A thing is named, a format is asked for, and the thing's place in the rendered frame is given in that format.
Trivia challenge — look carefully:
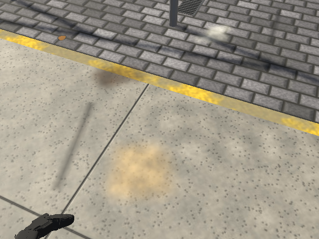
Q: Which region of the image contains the robot left hand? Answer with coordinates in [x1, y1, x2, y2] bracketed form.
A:
[15, 213, 75, 239]

